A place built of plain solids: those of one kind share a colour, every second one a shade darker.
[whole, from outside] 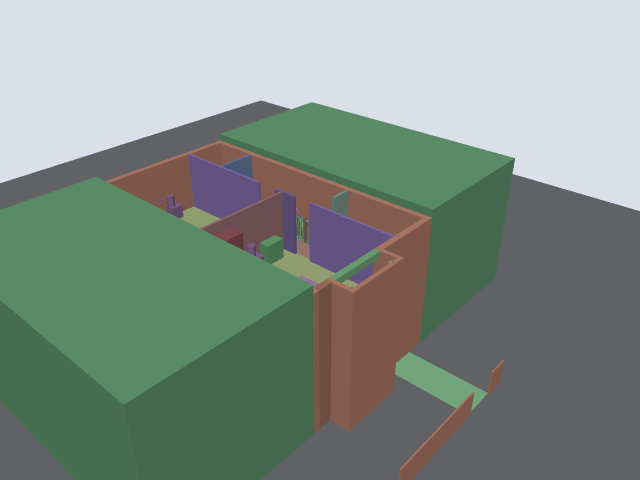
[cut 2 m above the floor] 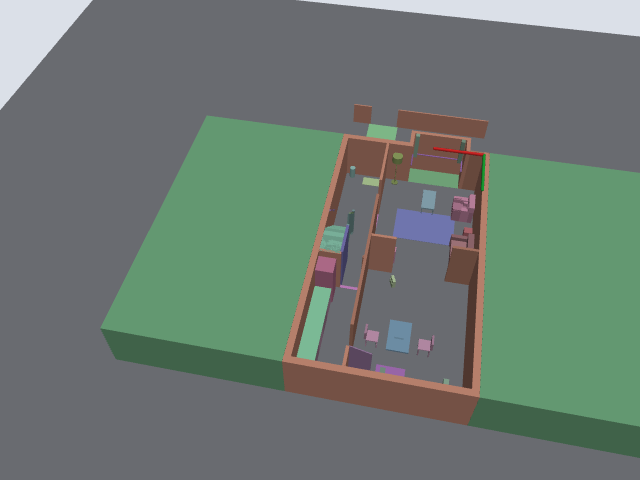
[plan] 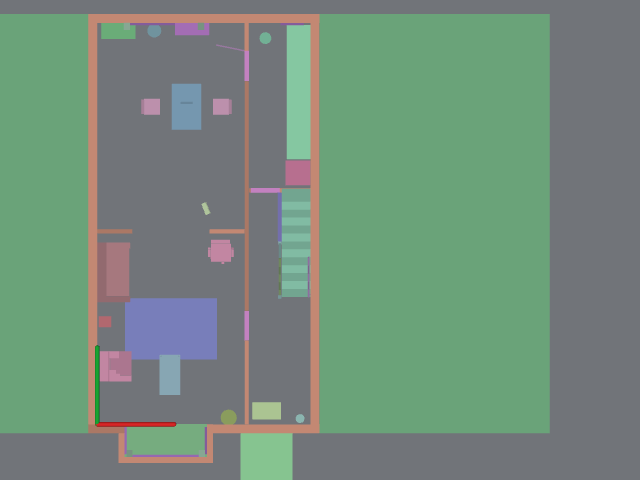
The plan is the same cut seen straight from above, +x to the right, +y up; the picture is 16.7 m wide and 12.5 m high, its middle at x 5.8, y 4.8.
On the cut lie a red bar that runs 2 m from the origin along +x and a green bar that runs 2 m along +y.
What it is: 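A mid-terrace two-storey house, 5.6 m wide inside and 10.5 m deep; a hall 1.60 m wide with a straight stair of 14 risers of 214 mm on goings of 207 mm; a through lounge; a bay window at the front; upstairs three bedrooms and a bathroom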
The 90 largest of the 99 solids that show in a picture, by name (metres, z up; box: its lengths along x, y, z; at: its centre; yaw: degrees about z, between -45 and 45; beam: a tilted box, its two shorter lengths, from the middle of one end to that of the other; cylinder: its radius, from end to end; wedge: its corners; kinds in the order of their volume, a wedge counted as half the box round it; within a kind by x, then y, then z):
{
 "neighbour_house_1": {"box": [6.0, 10.92, 5.77], "at": [-3.23, 5.23, 2.83]},
 "neighbour_house_2": {"box": [6.0, 10.92, 5.77], "at": [8.79, 5.23, 2.83]},
 "wall_1": {"box": [0.23, 10.92, 5.47], "at": [-0.12, 5.23, 2.68]},
 "wall_2": {"box": [0.94, 0.23, 5.47], "at": [0.24, -0.12, 2.68]},
 "wall_3": {"box": [0.91, 0.11, 2.91], "at": [0.46, 5.03, 1.4]},
 "wall_4": {"box": [0.16, 1.01, 5.47], "at": [0.63, -0.5, 2.68]},
 "wall_5": {"box": [4.09, 0.06, 1.05], "at": [1.75, -3.54, 0.47]},
 "wall_6": {"box": [2.47, 0.16, 5.47], "at": [1.78, -0.93, 2.68]},
 "wall_7": {"box": [6.02, 0.23, 5.47], "at": [2.78, 10.57, 2.68]},
 "wall_8": {"box": [0.16, 1.01, 5.47], "at": [2.94, -0.5, 2.68]},
 "wall_9": {"box": [0.91, 0.11, 2.91], "at": [3.38, 5.03, 1.4]},
 "wall_10": {"box": [0.11, 2.19, 2.91], "at": [3.89, 1.09, 1.4]},
 "wall_11": {"box": [0.11, 5.98, 2.91], "at": [3.89, 5.95, 1.4]},
 "wall_12": {"box": [0.11, 0.73, 2.91], "at": [3.89, 10.09, 1.4]},
 "wall_13": {"box": [2.93, 0.23, 5.47], "at": [4.32, -0.12, 2.68]},
 "wall_14": {"box": [0.8, 0.11, 2.91], "at": [5.15, 6.09, 1.4]},
 "wall_15": {"box": [0.82, 0.06, 1.05], "at": [5.44, -3.54, 0.47]},
 "wall_16": {"box": [0.23, 10.92, 5.47], "at": [5.67, 5.23, 2.68]},
 "tread_1": {"box": [0.75, 2.72, 0.23], "at": [5.18, 4.68, 0.1]},
 "tread_2": {"box": [0.75, 2.51, 0.45], "at": [5.18, 4.78, 0.2]},
 "tread_3": {"box": [0.75, 2.31, 0.66], "at": [5.18, 4.88, 0.31]},
 "tread_4": {"box": [0.75, 2.1, 0.88], "at": [5.18, 4.99, 0.42]},
 "tread_5": {"box": [0.75, 1.89, 1.09], "at": [5.18, 5.09, 0.53]},
 "tread_6": {"box": [0.75, 1.69, 1.3], "at": [5.18, 5.19, 0.63]},
 "tread_7": {"box": [0.75, 1.48, 1.52], "at": [5.18, 5.3, 0.74]},
 "tread_8": {"box": [0.75, 1.27, 1.73], "at": [5.18, 5.4, 0.85]},
 "tread_9": {"box": [0.75, 1.07, 1.95], "at": [5.18, 5.5, 0.95]},
 "tread_10": {"box": [0.75, 0.86, 2.16], "at": [5.18, 5.61, 1.06]},
 "tread_11": {"box": [0.75, 0.65, 2.37], "at": [5.18, 5.71, 1.17]},
 "tread_12": {"box": [0.75, 0.45, 2.59], "at": [5.18, 5.81, 1.27]},
 "tread_13": {"box": [0.75, 0.34, 2.8], "at": [5.18, 5.97, 1.38]},
 "upper_floor_rooms_1": {"box": [3.96, 10.46, 0.14], "at": [1.97, 5.23, 2.93]},
 "ground_1": {"box": [2.15, 0.86, 0.5], "at": [1.78, -0.42, -0.25]},
 "ground_2": {"box": [1.35, 3.27, 0.5], "at": [4.41, -1.87, -0.25]},
 "landing_wall_1": {"box": [0.11, 3.64, 2.56], "at": [3.89, 1.82, 4.14]},
 "landing_wall_2": {"box": [0.11, 0.99, 2.56], "at": [3.89, 4.89, 4.14]},
 "landing_wall_3": {"box": [0.11, 4.22, 2.56], "at": [3.89, 8.34, 4.14]},
 "wardrobe_bed_1": {"box": [1.21, 0.6, 2.05], "at": [0.71, 4.67, 3.97]},
 "bedrooms_wall_1": {"box": [3.84, 0.11, 2.56], "at": [1.92, 5.03, 4.14]},
 "sofa_1": {"box": [0.24, 1.56, 0.83], "at": [0.12, 3.96, 0.36]},
 "sofa_2": {"box": [0.86, 0.16, 0.65], "at": [0.43, 3.26, 0.28]},
 "sofa_3": {"box": [0.86, 0.16, 0.65], "at": [0.43, 4.66, 0.28]},
 "sofa_4": {"box": [0.65, 1.24, 0.37], "at": [0.51, 3.96, 0.24]},
 "fridge_freezer_1": {"box": [0.65, 0.65, 1.85], "at": [5.22, 6.55, 0.88]},
 "kitchen_unit_1": {"box": [0.6, 0.7, 0.91], "at": [5.25, 7.95, 0.41]},
 "kitchen_unit_2": {"box": [0.6, 0.7, 0.91], "at": [5.25, 8.65, 0.41]},
 "slotfit_front_seat_1": {"box": [0.23, 0.79, 0.92], "at": [0.18, 1.51, 0.41]},
 "slotfit_front_seat_2": {"box": [0.42, 0.16, 0.64], "at": [0.28, 1.82, 0.27]},
 "slotfit_front_seat_3": {"box": [0.33, 0.19, 0.69], "at": [0.4, 1.81, 0.3]},
 "slotfit_front_seat_4": {"box": [0.3, 0.2, 0.69], "at": [0.44, 1.22, 0.3]},
 "slotfit_front_seat_5": {"box": [0.55, 0.5, 0.47], "at": [0.62, 1.52, 0.18]},
 "slotfit_front_seat_6": {"box": [0.4, 0.16, 0.64], "at": [0.69, 1.82, 0.27]},
 "slotfit_front_seat_7": {"box": [0.33, 0.12, 0.69], "at": [0.73, 1.83, 0.3]},
 "slotfit_front_seat_8": {"box": [0.3, 0.12, 0.69], "at": [0.74, 1.18, 0.3]},
 "slotfit_front_seat_9": {"box": [0.5, 0.1, 1.06], "at": [3.21, 4.76, 0.48]},
 "slotfit_front_seat_10": {"box": [0.53, 0.47, 0.53], "at": [3.22, 4.47, 0.21]},
 "dresser_1": {"box": [0.9, 0.42, 0.92], "at": [0.55, 10.24, 0.41]},
 "dresser_2": {"box": [0.8, 0.42, 0.87], "at": [2.98, 4.76, 3.38]},
 "shelf_1": {"box": [0.9, 0.32, 1.94], "at": [2.47, 10.29, 0.92]},
 "bath_wall_1": {"box": [1.6, 0.11, 2.56], "at": [4.75, 8.5, 4.14]},
 "stair_bulkhead_1": {"box": [0.11, 1.27, 2.9], "at": [4.75, 5.4, 1.4]},
 "nightstand_1": {"cylinder": 0.15, "from": [2.04, 4.82, 3.55], "to": [2.04, 4.82, 4.02]},
 "nightstand_2": {"box": [0.5, 0.43, 0.6], "at": [2.12, 4.76, 3.25]},
 "nightstand_3": {"cylinder": 0.15, "from": [2.61, 10.3, 3.55], "to": [2.61, 10.3, 4.02]},
 "nightstand_4": {"box": [0.5, 0.43, 0.6], "at": [2.69, 10.24, 3.25]},
 "upper_floor_landing_1": {"box": [0.86, 2.71, 0.14], "at": [4.37, 4.68, 2.93]},
 "laid_rug_front_room_1": {"box": [2.4, 1.6, 0.06], "at": [1.92, 2.48, -0.02]},
 "box_wall_1": {"box": [0.8, 0.11, 2.56], "at": [5.15, 3.29, 4.14]},
 "curtains_curtains_1": {"box": [0.17, 0.19, 1.47], "at": [0.77, 10.36, 1.56]},
 "curtains_curtains_2": {"box": [0.16, 0.19, 1.47], "at": [0.84, -0.76, 1.56]},
 "curtains_curtains_3": {"box": [0.17, 0.19, 1.47], "at": [2.7, 10.36, 1.56]},
 "curtains_curtains_4": {"box": [0.16, 0.19, 1.47], "at": [2.73, -0.76, 1.56]},
 "laid_rug_bedroom_front_1": {"box": [2.0, 1.4, 0.06], "at": [1.92, 2.48, 2.98]},
 "front_wall_over_bay_1": {"box": [2.15, 0.23, 0.25], "at": [1.78, -0.12, 5.29]},
 "flight_guard_panel_1": {"wedge": [[4.72, 3.31, -0.02], [4.72, 3.31, 1.1], [4.72, 4.72, 1.43], [4.72, 4.72, 2.56], [4.78, 3.31, -0.02], [4.78, 3.31, 1.1], [4.78, 4.72, 1.43], [4.78, 4.72, 2.56]]},
 "worktop_1": {"box": [0.62, 3.5, 0.04], "at": [5.24, 8.65, 0.88]},
 "meeting_table_1": {"box": [0.77, 1.2, 0.07], "at": [2.32, 8.27, 0.7]},
 "door_leaf_kitchen_side_1": {"box": [0.76, 0.04, 2.05], "at": [3.46, 9.8, 0.97], "yaw": -11.7},
 "box_cardboard_1": {"box": [0.33, 0.29, 0.44], "at": [0.2, 2.67, 0.17]},
 "floor_lamp_1": {"cylinder": 0.21, "from": [3.42, 0.17, 1.25], "to": [3.42, 0.17, 1.55]},
 "coffee_table_1": {"box": [0.54, 1.05, 0.07], "at": [1.89, 1.29, 0.36]},
 "plant_pot_1": {"cylinder": 0.18, "from": [1.49, 10.25, 0.0], "to": [1.49, 10.25, 0.38]},
 "side_chair_1": {"box": [0.08, 0.38, 0.38], "at": [1.18, 8.27, 0.65]},
 "side_chair_2": {"box": [0.42, 0.42, 0.04], "at": [3.22, 8.27, 0.43]},
 "side_chair_3": {"box": [0.08, 0.38, 0.38], "at": [3.46, 8.27, 0.65]},
 "clutter_clutter_kitchen_1": {"cylinder": 0.15, "from": [4.38, 10.06, -0.05], "to": [4.38, 10.06, 0.3]},
 "laid_doormat_1": {"box": [0.75, 0.45, 0.06], "at": [4.41, 0.35, -0.02]},
 "umbrella_stand_1": {"cylinder": 0.12, "from": [5.28, 0.15, 0.0], "to": [5.28, 0.15, 0.5]},
 "clutter_clutter_back_1": {"box": [0.11, 0.31, 0.42], "at": [2.82, 5.61, 0.16], "yaw": 21.6},
 "well_guard_newel_1": {"box": [0.09, 0.09, 1.15], "at": [4.75, 4.69, 3.52]}
}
